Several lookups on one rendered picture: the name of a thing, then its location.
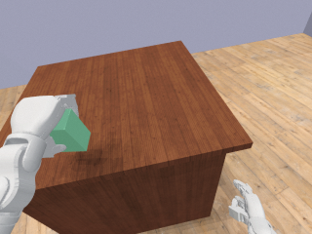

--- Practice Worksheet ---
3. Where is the sponge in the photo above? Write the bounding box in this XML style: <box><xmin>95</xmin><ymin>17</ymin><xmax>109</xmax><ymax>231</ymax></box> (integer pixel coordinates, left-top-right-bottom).
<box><xmin>50</xmin><ymin>108</ymin><xmax>91</xmax><ymax>152</ymax></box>

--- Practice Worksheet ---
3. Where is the right robot hand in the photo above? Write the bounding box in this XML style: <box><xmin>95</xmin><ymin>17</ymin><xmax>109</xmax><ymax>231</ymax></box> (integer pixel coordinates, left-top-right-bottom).
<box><xmin>228</xmin><ymin>179</ymin><xmax>266</xmax><ymax>225</ymax></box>

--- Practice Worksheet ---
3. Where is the left robot hand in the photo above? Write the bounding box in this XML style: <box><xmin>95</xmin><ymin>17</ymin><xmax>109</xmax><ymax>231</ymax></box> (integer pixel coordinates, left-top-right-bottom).
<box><xmin>10</xmin><ymin>94</ymin><xmax>79</xmax><ymax>158</ymax></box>

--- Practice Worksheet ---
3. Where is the robot right forearm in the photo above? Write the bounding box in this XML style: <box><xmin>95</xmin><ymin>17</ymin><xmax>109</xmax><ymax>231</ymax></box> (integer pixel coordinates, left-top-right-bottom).
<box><xmin>247</xmin><ymin>216</ymin><xmax>277</xmax><ymax>234</ymax></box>

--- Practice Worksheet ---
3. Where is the table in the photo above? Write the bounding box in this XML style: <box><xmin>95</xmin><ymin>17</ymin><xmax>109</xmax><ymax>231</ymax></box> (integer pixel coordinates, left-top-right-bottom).
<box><xmin>0</xmin><ymin>40</ymin><xmax>253</xmax><ymax>234</ymax></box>

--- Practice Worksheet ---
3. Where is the robot left forearm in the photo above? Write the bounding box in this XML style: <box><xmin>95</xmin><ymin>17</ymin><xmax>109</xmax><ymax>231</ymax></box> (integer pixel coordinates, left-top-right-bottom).
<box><xmin>0</xmin><ymin>133</ymin><xmax>47</xmax><ymax>234</ymax></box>

